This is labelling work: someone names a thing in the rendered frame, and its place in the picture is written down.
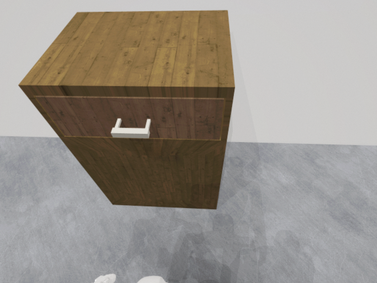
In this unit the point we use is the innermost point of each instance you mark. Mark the cabinet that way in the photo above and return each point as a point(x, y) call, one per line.
point(143, 54)

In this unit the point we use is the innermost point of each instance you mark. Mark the drawer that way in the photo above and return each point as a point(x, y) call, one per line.
point(171, 117)

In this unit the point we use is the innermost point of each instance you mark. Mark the handle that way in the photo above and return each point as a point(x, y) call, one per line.
point(131, 132)

